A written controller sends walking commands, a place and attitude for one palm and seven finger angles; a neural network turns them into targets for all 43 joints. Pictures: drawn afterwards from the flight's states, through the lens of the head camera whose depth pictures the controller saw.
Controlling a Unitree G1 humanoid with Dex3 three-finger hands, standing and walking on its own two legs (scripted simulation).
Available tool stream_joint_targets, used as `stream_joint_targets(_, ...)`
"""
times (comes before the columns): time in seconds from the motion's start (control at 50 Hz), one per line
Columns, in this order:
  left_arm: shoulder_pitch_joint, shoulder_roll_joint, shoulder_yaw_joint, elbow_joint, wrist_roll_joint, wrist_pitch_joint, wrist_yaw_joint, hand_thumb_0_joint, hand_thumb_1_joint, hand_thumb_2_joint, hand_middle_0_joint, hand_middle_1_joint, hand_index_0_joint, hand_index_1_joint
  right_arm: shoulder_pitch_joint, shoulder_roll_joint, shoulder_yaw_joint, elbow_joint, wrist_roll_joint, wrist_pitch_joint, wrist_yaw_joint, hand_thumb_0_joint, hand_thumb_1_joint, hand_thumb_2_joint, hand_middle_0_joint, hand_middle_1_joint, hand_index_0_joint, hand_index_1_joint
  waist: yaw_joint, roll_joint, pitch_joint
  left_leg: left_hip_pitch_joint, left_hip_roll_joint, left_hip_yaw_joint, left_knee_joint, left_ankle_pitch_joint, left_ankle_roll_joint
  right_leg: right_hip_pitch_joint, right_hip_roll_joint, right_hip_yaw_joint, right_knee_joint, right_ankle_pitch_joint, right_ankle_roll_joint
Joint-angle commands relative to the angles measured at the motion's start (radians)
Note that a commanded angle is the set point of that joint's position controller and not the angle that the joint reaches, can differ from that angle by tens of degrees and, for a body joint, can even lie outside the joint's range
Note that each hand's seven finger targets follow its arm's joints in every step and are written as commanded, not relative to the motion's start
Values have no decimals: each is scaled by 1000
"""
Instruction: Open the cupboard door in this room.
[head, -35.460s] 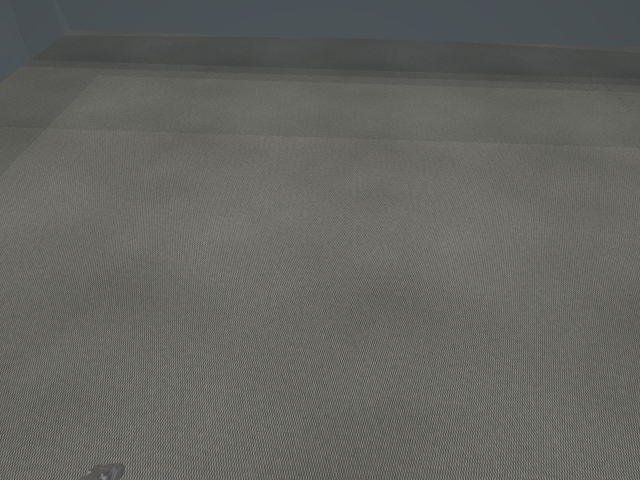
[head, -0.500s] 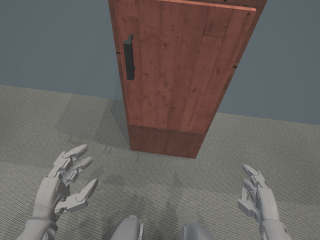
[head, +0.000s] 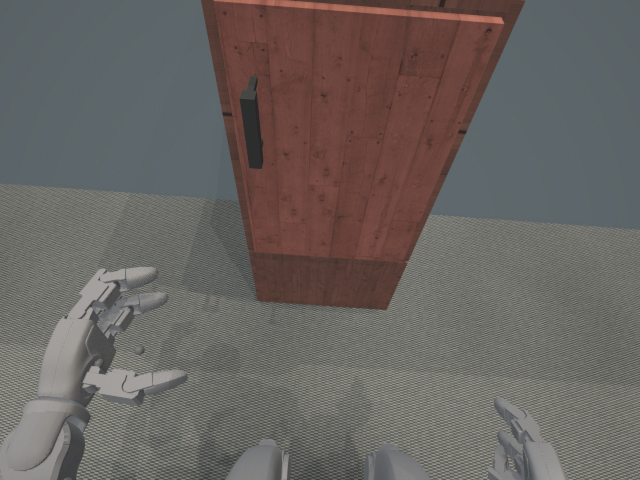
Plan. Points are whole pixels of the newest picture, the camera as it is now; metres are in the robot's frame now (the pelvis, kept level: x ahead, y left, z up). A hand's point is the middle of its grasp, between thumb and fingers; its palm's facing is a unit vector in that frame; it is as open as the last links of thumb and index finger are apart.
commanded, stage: raise the hand with hooked fingers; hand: left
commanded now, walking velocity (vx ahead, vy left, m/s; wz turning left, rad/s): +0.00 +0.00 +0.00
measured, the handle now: (254, 124) +0.62 +0.14 +0.06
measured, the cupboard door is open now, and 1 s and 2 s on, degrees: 0 0 0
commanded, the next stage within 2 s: move the hooked fingers beside the handle in 1.08 s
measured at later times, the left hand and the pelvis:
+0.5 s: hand (95, 299) +0.29 +0.27 +0.07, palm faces +0.02 -1.00 -0.05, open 14.0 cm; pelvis +0.02 +0.00 +0.01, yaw +0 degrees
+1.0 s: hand (101, 288) +0.30 +0.26 +0.08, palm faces +0.02 -1.00 -0.05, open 14.0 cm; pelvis +0.02 -0.01 +0.02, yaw +0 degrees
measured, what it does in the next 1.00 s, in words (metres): stands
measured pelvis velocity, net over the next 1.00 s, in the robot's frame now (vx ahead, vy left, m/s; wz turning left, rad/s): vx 0.02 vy -0.01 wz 0.00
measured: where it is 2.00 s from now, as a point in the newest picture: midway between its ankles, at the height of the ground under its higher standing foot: outside the picture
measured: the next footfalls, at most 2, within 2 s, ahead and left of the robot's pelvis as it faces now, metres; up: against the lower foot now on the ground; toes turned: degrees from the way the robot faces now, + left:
none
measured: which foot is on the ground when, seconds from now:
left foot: down 0.00-1.00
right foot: down 0.00-1.00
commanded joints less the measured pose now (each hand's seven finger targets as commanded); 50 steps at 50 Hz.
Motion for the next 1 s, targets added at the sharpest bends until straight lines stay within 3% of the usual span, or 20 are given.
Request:
stream_joint_targets(0.0,-129,174,100,-210,-25,-63,-12,0,-313,380,-287,-1080,-287,-1080,-40,-125,-52,-155,9,-56,-14,0,-900,-900,200,300,200,300,11,63,-231,179,-1,-100,-246,275,-58,156,45,17,-124,103,-28)
stream_joint_targets(0.08,-154,195,119,-178,-30,-49,-31,0,-407,340,-293,-1140,-293,-1140,-36,-126,-47,-152,10,-46,-14,0,-900,-900,200,300,200,300,10,102,-229,206,0,-97,-248,326,-65,164,48,16,-129,140,-29)
stream_joint_targets(0.12,-186,209,132,-133,-39,-37,-51,0,-453,320,-297,-1170,-297,-1170,-33,-131,-44,-150,9,-39,-16,0,-900,-900,200,300,200,300,6,74,-208,189,-2,-96,-244,326,-61,174,55,20,-135,154,-31)
stream_joint_targets(0.16,-211,223,143,-135,-41,-32,-72,0,-500,300,-300,-1200,-300,-1200,-33,-129,-44,-149,12,-37,-16,0,-900,-900,200,300,200,300,9,104,-244,225,-1,-92,-244,370,-65,190,51,23,-138,187,-29)
stream_joint_targets(0.22,-247,242,158,-95,-53,-13,-99,0,-500,300,-300,-1200,-300,-1200,-33,-133,-38,-148,11,-32,-17,0,-900,-900,200,300,200,300,7,90,-226,229,2,-99,-250,393,-68,196,59,18,-141,202,-32)
stream_joint_targets(0.26,-265,259,174,-90,-55,-10,-111,0,-500,300,-300,-1200,-300,-1200,-30,-132,-38,-145,12,-30,-16,0,-900,-900,200,300,200,300,11,105,-258,252,3,-96,-252,419,-68,211,56,22,-149,216,-29)
stream_joint_targets(0.32,-304,288,206,-31,-73,0,-135,0,-500,300,-300,-1200,-300,-1200,-30,-137,-34,-139,9,-25,-18,0,-900,-900,200,300,200,300,5,61,-235,227,-1,-95,-252,390,-62,219,62,23,-157,218,-32)
stream_joint_targets(0.36,-335,306,222,-13,-76,0,-152,0,-500,300,-300,-1200,-300,-1200,-32,-136,-33,-137,11,-22,-19,0,-900,-900,200,300,200,300,9,82,-250,232,-2,-90,-258,394,-62,236,57,27,-162,224,-31)
stream_joint_targets(0.4,-356,319,231,0,-82,0,-166,0,-500,300,-300,-1200,-300,-1200,-28,-139,-34,-134,12,-21,-19,0,-900,-900,200,300,200,300,6,65,-261,239,-1,-89,-259,396,-58,241,56,30,-170,229,-29)
stream_joint_targets(0.42,-368,339,245,19,-85,2,-174,0,-500,300,-300,-1200,-300,-1200,-27,-142,-32,-132,9,-20,-19,0,-900,-900,200,300,200,300,11,89,-258,234,-4,-84,-252,407,-57,246,58,36,-169,240,-34)
stream_joint_targets(0.56,-445,394,285,97,-96,2,-215,0,-500,300,-300,-1200,-300,-1200,-14,-148,-31,-124,13,-13,-23,0,-900,-900,200,300,200,300,10,83,-261,234,-4,-77,-273,386,-49,279,56,47,-193,232,-33)
stream_joint_targets(0.6,-412,351,255,116,-100,3,-227,0,-500,300,-300,-1200,-300,-1200,-9,-146,-34,-128,15,-15,-19,0,-900,-900,200,300,200,300,5,73,-248,241,-4,-74,-277,385,-45,271,54,46,-202,235,-31)
stream_joint_targets(0.66,-408,364,267,124,-103,0,-231,0,-500,300,-300,-1200,-300,-1200,-3,-151,-38,-132,13,-14,-13,0,-900,-900,200,300,200,300,10,60,-260,228,-6,-70,-277,387,-43,287,55,50,-201,245,-30)
stream_joint_targets(0.74,-408,390,290,100,-97,-15,-211,0,-500,300,-300,-1200,-300,-1200,-1,-148,-39,-135,10,-13,-7,0,-900,-900,200,300,200,300,17,90,-253,236,-5,-68,-282,395,-45,287,55,51,-200,243,-33)
stream_joint_targets(0.78,-403,388,295,109,-95,-23,-201,0,-500,300,-300,-1200,-300,-1200,1,-147,-40,-137,9,-10,-7,0,-900,-900,200,300,200,300,12,61,-253,223,-6,-65,-285,366,-40,292,53,56,-207,226,-28)
stream_joint_targets(0.84,-430,388,291,94,-95,-37,-199,0,-500,300,-300,-1200,-300,-1200,-2,-145,-39,-132,12,-10,-10,0,-900,-900,200,300,200,300,8,84,-256,228,-6,-63,-284,357,-39,289,53,62,-209,221,-30)
stream_joint_targets(0.86,-426,383,282,101,-89,-37,-200,0,-500,300,-300,-1200,-300,-1200,-4,-144,-37,-132,11,-10,-11,0,-900,-900,200,300,200,300,9,120,-255,233,-8,-60,-287,349,-41,285,51,63,-211,211,-30)
stream_joint_targets(0.94,-429,394,293,99,-92,-43,-200,0,-500,300,-300,-1200,-300,-1200,-1,-144,-36,-128,9,-12,-13,0,-900,-900,200,300,200,300,10,87,-269,238,-6,-65,-284,378,-40,301,52,63,-206,242,-29)
stream_joint_targets(0.98,-420,364,277,139,-99,-37,-209,0,-500,300,-300,-1200,-300,-1200,-7,-142,-34,-128,12,-10,-15,0,-900,-900,200,300,200,300,1,51,-231,213,-7,-59,-284,340,-37,294,51,66,-219,223,-25)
